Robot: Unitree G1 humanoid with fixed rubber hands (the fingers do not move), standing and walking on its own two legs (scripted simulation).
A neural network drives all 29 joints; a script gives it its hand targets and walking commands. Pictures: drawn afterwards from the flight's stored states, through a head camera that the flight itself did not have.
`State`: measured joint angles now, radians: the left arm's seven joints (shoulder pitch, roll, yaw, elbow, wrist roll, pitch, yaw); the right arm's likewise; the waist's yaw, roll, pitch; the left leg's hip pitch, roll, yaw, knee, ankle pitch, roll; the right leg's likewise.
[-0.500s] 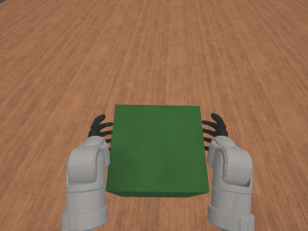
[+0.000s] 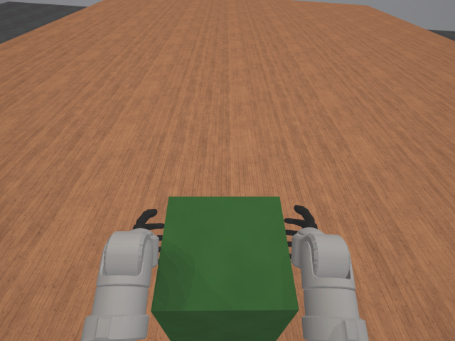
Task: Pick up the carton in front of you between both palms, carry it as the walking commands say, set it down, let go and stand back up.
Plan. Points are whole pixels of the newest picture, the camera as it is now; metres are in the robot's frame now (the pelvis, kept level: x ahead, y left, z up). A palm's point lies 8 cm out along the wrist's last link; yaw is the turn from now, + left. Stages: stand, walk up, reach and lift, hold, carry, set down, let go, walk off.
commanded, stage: carry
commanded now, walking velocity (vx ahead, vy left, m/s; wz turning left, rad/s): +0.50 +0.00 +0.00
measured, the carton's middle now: (224, 274) +0.30 +0.01 -0.03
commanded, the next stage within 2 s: none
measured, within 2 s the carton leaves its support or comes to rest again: neither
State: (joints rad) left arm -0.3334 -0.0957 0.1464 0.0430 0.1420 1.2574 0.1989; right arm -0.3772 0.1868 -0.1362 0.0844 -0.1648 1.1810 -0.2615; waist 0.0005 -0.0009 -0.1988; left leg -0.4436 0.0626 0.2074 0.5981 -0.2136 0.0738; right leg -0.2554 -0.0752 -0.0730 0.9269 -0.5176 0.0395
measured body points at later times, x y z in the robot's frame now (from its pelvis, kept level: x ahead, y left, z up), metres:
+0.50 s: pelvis +0.31 -0.01 +0.00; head +0.29 -0.01 +0.45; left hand +0.59 +0.16 +0.07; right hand +0.63 -0.13 +0.08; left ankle +0.09 +0.07 -0.67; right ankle +0.39 -0.10 -0.73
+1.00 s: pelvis +0.62 +0.05 +0.02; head +0.63 +0.06 +0.47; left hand +0.92 +0.20 +0.07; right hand +0.93 -0.09 +0.09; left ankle +0.65 +0.14 -0.73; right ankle +0.55 -0.06 -0.66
